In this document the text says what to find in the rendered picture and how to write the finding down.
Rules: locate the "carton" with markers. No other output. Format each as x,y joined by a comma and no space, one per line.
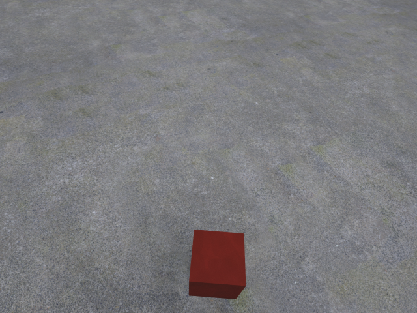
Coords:
217,264

